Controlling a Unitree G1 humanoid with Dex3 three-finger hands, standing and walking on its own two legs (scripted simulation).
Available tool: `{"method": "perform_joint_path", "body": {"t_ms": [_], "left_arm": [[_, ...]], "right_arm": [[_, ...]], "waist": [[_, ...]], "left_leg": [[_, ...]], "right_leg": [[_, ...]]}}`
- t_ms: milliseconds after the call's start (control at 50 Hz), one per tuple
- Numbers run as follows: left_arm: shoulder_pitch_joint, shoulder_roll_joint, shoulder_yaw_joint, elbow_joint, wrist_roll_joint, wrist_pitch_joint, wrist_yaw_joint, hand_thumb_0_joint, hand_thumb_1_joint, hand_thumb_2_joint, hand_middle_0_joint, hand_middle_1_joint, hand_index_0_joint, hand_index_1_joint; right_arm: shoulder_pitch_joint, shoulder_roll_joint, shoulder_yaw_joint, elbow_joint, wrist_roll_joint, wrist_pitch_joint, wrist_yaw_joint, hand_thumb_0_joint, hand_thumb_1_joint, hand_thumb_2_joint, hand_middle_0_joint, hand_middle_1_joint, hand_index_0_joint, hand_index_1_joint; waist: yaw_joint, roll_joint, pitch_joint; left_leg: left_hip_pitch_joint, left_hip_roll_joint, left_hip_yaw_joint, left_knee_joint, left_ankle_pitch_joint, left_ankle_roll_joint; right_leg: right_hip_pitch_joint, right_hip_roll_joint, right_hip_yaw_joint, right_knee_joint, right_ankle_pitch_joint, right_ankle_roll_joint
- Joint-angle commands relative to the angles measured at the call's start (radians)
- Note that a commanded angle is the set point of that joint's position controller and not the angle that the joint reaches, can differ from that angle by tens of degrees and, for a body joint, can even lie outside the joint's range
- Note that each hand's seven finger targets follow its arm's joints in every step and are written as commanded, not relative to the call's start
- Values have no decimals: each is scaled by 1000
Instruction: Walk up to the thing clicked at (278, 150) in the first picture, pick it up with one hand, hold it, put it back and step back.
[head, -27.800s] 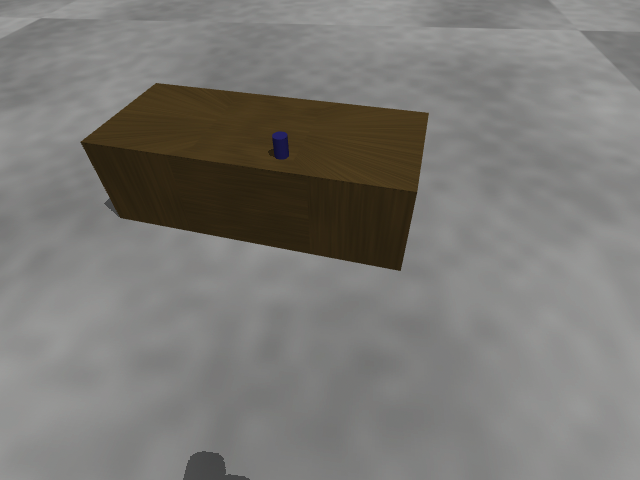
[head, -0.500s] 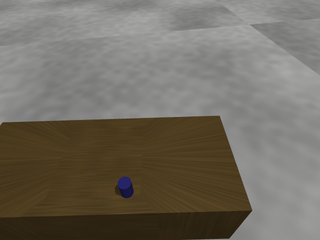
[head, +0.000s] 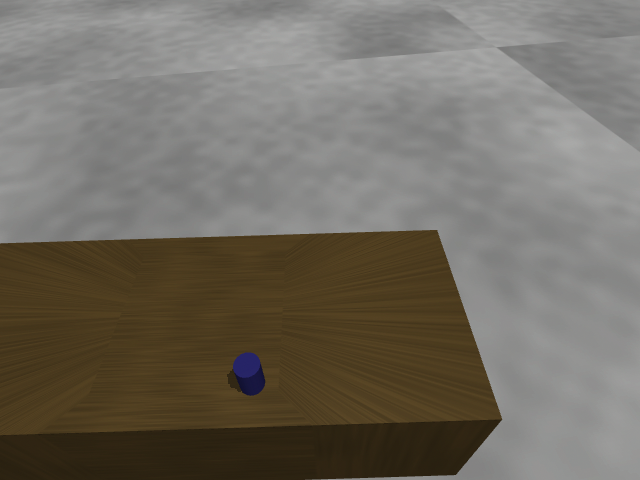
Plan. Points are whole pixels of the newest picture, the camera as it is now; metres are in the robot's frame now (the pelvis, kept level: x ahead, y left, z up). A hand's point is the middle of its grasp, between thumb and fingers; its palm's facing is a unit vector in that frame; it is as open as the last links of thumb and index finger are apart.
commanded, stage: stand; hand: left
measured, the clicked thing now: (249, 374) +0.44 +0.18 -0.32
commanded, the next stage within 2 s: step back in 0.04 s
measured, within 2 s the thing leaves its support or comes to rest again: neither
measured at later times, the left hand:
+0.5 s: hand out of the picture +0.02 +0.24 -0.16, palm faces -0.02 -0.90 -0.43, open 7.4 cm
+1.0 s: hand out of the picture -0.06 +0.26 -0.18, palm faces -0.06 -0.91 -0.41, open 7.4 cm
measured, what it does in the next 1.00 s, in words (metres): walks backwards: left foot, then right foot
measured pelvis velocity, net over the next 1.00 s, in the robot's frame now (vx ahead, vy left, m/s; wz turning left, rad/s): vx -0.17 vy -0.01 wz -0.05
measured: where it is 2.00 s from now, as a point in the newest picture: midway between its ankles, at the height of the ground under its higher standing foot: outside the picture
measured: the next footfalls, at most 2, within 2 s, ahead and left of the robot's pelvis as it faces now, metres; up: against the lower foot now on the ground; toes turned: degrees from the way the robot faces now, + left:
left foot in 0.64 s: -0.08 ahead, +0.11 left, +0.00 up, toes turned +0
right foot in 1.00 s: -0.15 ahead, -0.13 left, +0.00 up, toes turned +1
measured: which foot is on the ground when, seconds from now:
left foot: down 0.00-0.30, up 0.32-0.62, down 0.64-1.00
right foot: down 0.00-0.66, up 0.68-0.98, down 1.00-1.00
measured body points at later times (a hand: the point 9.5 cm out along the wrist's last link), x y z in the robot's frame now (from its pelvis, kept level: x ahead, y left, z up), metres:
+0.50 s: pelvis -0.07 -0.02 -0.02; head +0.01 -0.05 +0.42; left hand +0.02 +0.29 -0.13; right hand +0.04 -0.34 -0.16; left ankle -0.10 +0.12 -0.68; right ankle -0.02 -0.13 -0.75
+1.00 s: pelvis -0.17 -0.01 -0.03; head -0.10 -0.01 +0.41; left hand -0.06 +0.30 -0.15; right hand -0.06 -0.33 -0.15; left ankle -0.12 +0.11 -0.75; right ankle -0.19 -0.13 -0.75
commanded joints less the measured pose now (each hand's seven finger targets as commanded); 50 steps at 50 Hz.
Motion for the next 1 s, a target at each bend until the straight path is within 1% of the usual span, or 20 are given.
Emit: {"method": "perform_joint_path", "body": {"t_ms": [0,60,200,240,260,280,300,360,460,540,580,600,620,640,660,720,840,920,960,980], "left_arm": [[-45,223,39,-63,-3,-24,14,0,900,900,-200,-300,-200,-300],[-20,262,77,-124,-23,-4,21,0,900,900,-200,-300,-200,-300],[110,229,89,-180,0,32,16,0,900,900,-200,-300,-200,-300],[137,250,98,-187,5,26,15,0,900,900,-200,-300,-200,-300],[99,308,114,-216,12,13,16,0,900,900,-200,-300,-200,-300],[60,381,129,-244,16,7,20,0,900,900,-200,-300,-200,-300],[30,399,132,-271,26,2,24,0,900,900,-200,-300,-200,-300],[-102,304,115,-320,26,4,34,0,900,900,-200,-300,-200,-300],[29,272,121,-334,21,19,46,0,900,900,-200,-300,-200,-300],[0,292,129,-370,12,31,42,0,900,900,-200,-300,-200,-300],[-42,302,123,-387,2,39,32,0,900,900,-200,-300,-200,-300],[-13,268,113,-387,-1,47,28,0,900,900,-200,-300,-200,-300],[17,218,104,-403,-7,46,25,0,900,900,-200,-300,-200,-300],[-61,236,115,-407,-4,45,39,0,900,900,-200,-300,-200,-300],[-85,242,121,-394,15,45,47,0,900,900,-200,-300,-200,-300],[27,224,123,-349,-14,42,43,0,900,900,-200,-300,-200,-300],[13,216,117,-383,1,25,33,0,900,900,-200,-300,-200,-300],[83,199,117,-353,4,12,24,0,900,900,-200,-300,-200,-300],[131,203,120,-322,17,2,27,0,900,900,-200,-300,-200,-300],[120,253,131,-328,29,-5,29,0,900,900,-200,-300,-200,-300]], "right_arm": [[-38,-200,-37,-60,4,-22,-10,0,-900,-900,200,300,200,300],[-29,-254,-68,-97,25,10,-3,0,-900,-900,200,300,200,300],[-127,-295,-111,-231,15,40,-7,0,-900,-900,200,300,200,300],[-144,-264,-107,-259,18,52,-5,0,-900,-900,200,300,200,300],[-117,-202,-90,-269,29,58,-6,0,-900,-900,200,300,200,300],[-119,-169,-80,-277,28,68,-15,0,-900,-900,200,300,200,300],[-71,-192,-90,-265,18,76,-23,0,-900,-900,200,300,200,300],[51,-234,-99,-231,45,68,-22,0,-900,-900,200,300,200,300],[6,-231,-74,-272,15,55,-29,0,-900,-900,200,300,200,300],[76,-232,-81,-268,1,42,-22,0,-900,-900,200,300,200,300],[156,-223,-92,-238,-10,32,-15,0,-900,-900,200,300,200,300],[138,-243,-102,-241,-21,28,-15,0,-900,-900,200,300,200,300],[112,-326,-120,-270,-38,23,-13,0,-900,-900,200,300,200,300],[69,-414,-134,-286,-19,23,-4,0,-900,-900,200,300,200,300],[49,-393,-133,-294,-19,17,-8,0,-900,-900,200,300,200,300],[-48,-268,-95,-321,-17,14,-26,0,-900,-900,200,300,200,300],[52,-274,-109,-343,-5,20,-35,0,-900,-900,200,300,200,300],[20,-292,-111,-364,-2,32,-22,0,-900,-900,200,300,200,300],[1,-280,-104,-370,14,43,-18,0,-900,-900,200,300,200,300],[2,-246,-93,-372,23,43,-17,0,-900,-900,200,300,200,300]], "waist": [[-4,-22,-64],[-6,12,-23],[39,183,-131],[56,67,-111],[44,-148,-59],[52,-257,-25],[37,-223,-34],[-37,-137,-118],[64,-169,-107],[25,-216,-124],[-24,-176,-145],[-17,-99,-122],[-2,135,-135],[-44,257,-100],[-49,201,-73],[42,117,-42],[-25,123,-83],[-7,186,-127],[24,127,-156],[24,54,-158]], "left_leg": [[29,111,-95,-55,102,27],[-42,128,-125,59,293,84],[-210,269,-201,148,222,233],[-235,158,-119,334,115,166],[-297,-15,-38,534,-53,70],[-379,-147,-113,704,-448,45],[-351,-136,-209,855,-509,47],[-362,-135,-224,943,-343,23],[-410,-94,-169,715,-348,-8],[-252,-48,-100,401,-309,26],[-113,-64,-31,167,-93,41],[-69,-15,-108,97,-6,55],[-9,212,-414,45,159,126],[-106,348,-545,10,293,279],[-167,374,-572,6,307,323],[-52,201,-278,128,481,217],[92,247,-281,204,537,282],[20,198,-237,246,376,224],[-56,170,-210,320,292,175],[-202,134,-201,355,144,120]], "right_leg": [[-26,-107,74,-43,128,-43],[-117,-56,53,135,260,-50],[-103,27,9,455,-171,-74],[-125,-41,89,285,43,-100],[-160,-200,303,64,258,-146],[-189,-327,475,-3,415,-246],[-258,-368,533,4,394,-319],[-132,-206,248,117,406,-239],[33,-229,234,170,423,-264],[-16,-233,233,205,387,-227],[-90,-196,182,274,301,-182],[-184,-145,158,313,161,-135],[-335,-1,77,473,-109,-72],[-385,141,76,673,-475,-38],[-371,148,178,832,-501,-34],[-466,146,202,943,-334,-43],[-420,89,137,677,-357,10],[-237,64,20,329,-222,-14],[-95,69,-2,96,0,-38],[4,-3,129,113,100,-67]]}}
